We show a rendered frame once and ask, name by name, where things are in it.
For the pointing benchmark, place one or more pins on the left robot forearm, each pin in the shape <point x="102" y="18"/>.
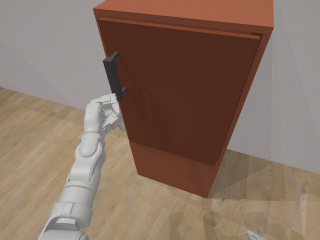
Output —
<point x="74" y="208"/>

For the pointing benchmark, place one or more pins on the right robot hand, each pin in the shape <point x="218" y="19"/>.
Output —
<point x="253" y="236"/>

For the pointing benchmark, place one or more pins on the left robot hand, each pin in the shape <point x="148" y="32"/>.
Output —
<point x="96" y="121"/>

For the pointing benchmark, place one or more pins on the cupboard door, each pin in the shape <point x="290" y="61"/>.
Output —
<point x="182" y="84"/>

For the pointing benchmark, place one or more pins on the handle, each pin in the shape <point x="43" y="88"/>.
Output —
<point x="113" y="77"/>

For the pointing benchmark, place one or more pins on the left robot upper arm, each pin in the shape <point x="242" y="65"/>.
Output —
<point x="53" y="234"/>

